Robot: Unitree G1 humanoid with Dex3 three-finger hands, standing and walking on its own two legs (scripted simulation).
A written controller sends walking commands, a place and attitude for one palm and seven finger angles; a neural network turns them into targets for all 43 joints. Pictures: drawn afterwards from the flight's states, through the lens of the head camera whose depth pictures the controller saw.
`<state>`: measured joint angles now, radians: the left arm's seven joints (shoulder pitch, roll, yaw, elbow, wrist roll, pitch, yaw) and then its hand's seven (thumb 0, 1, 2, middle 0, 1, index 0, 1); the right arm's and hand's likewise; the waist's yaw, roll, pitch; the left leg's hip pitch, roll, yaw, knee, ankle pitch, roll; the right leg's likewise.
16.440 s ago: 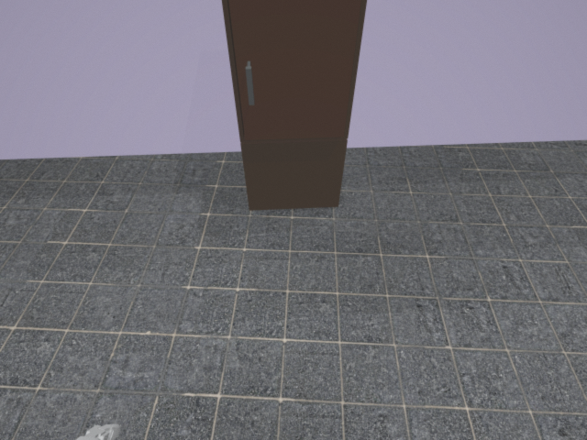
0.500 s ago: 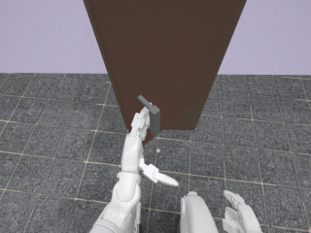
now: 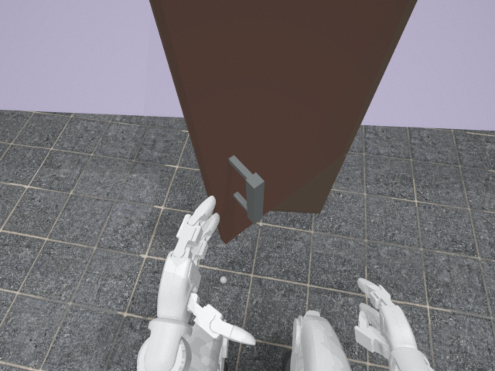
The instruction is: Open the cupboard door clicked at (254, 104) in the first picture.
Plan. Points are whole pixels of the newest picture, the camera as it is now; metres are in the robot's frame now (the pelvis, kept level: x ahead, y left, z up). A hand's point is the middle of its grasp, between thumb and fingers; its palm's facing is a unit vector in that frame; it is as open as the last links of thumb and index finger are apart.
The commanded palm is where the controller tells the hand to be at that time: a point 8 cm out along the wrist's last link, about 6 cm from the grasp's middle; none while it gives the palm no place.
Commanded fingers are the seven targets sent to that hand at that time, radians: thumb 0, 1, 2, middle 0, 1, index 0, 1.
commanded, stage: slide the hand sideways off the handle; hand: left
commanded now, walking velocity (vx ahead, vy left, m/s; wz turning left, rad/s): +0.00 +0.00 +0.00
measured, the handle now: (246, 192) +0.38 +0.03 +0.04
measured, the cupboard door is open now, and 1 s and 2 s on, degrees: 43 43 43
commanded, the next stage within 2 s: draw the hand back to the body in 0.18 s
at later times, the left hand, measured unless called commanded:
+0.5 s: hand (180, 285) +0.23 +0.10 +0.08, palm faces -0.05 -1.00 -0.05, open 16.3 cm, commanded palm +0.20 +0.16 +0.08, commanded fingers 0.00 -0.50 0.30 -0.15 -0.30 -0.15 -0.30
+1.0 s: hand (65, 275) +0.22 +0.19 +0.17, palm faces +0.11 -0.94 -0.32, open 14.7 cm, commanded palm +0.19 +0.24 +0.21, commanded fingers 0.00 0.09 0.56 -0.17 -0.30 -0.17 -0.30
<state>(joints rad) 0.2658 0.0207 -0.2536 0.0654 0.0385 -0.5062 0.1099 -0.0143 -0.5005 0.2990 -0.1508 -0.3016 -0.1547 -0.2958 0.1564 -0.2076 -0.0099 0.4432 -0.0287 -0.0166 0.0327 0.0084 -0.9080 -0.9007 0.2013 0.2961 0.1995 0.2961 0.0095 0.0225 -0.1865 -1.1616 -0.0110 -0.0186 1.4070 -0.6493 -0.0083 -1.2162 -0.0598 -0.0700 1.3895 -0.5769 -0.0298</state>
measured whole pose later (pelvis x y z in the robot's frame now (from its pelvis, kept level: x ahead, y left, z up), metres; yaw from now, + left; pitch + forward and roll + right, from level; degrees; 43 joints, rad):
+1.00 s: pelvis +0.03 +0.01 +0.10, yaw -1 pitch +7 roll -1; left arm 0.62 0.28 0.01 -0.38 -0.02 -0.02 0.10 -0.01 -0.22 0.42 -0.17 -0.30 -0.17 -0.30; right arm 0.29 -0.22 0.05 0.40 0.02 -0.03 -0.12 0.01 -0.91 -0.90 0.20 0.30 0.20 0.30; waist 0.01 0.07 -0.12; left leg -0.51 0.00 -0.01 0.89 -0.49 0.01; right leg -0.55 -0.03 -0.07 0.85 -0.41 0.00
